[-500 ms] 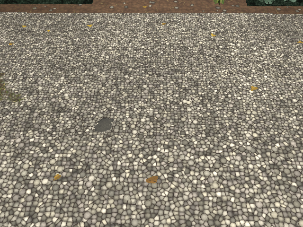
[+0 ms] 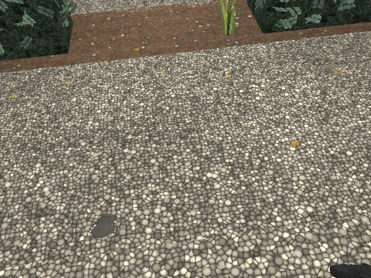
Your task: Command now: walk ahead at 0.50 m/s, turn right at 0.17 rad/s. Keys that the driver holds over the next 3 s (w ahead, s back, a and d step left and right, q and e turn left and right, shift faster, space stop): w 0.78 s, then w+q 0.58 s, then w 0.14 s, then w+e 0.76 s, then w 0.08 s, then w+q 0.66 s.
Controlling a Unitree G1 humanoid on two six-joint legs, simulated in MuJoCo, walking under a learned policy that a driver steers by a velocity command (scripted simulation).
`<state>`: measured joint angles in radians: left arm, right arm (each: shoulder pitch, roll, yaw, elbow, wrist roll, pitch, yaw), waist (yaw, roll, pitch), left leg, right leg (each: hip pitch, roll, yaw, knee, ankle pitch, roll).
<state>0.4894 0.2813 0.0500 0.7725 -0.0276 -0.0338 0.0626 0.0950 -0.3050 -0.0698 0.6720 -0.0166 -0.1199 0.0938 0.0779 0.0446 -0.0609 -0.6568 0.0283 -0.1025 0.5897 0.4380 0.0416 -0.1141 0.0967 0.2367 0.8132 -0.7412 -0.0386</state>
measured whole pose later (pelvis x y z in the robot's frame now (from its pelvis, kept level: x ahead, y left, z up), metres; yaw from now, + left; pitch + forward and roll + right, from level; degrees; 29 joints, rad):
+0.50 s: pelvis +0.29 +0.09 -0.14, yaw +1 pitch +3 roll +1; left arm 0.03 0.20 0.03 0.65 -0.01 -0.06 -0.02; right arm 0.45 -0.21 -0.03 0.95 0.02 -0.05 -0.02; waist -0.09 -0.02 -0.02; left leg -0.05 -0.09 -0.02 0.38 -0.39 0.06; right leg -0.62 -0.02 0.01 0.61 0.01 -0.02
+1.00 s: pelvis +0.54 +0.10 -0.13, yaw +4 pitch +2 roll -2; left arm 0.38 0.25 0.08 0.88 0.01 -0.08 -0.01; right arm 0.17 -0.28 -0.07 0.82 0.01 -0.03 0.02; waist 0.06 0.04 -0.04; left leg -0.62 0.06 -0.06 0.95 -0.04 0.05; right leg -0.08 0.04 -0.07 0.39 -0.34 -0.03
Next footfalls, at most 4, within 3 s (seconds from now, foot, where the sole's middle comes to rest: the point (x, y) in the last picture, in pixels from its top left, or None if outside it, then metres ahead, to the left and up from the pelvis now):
0.10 left None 0.21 0.18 -0.90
0.56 right None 0.50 -0.01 -0.90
1.08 left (153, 264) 0.62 0.25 -0.90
1.54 right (189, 205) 1.03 0.14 -1.09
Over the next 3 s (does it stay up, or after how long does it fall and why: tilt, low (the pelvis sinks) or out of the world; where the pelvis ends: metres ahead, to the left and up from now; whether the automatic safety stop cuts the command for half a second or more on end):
stays up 1.58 0.26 -0.43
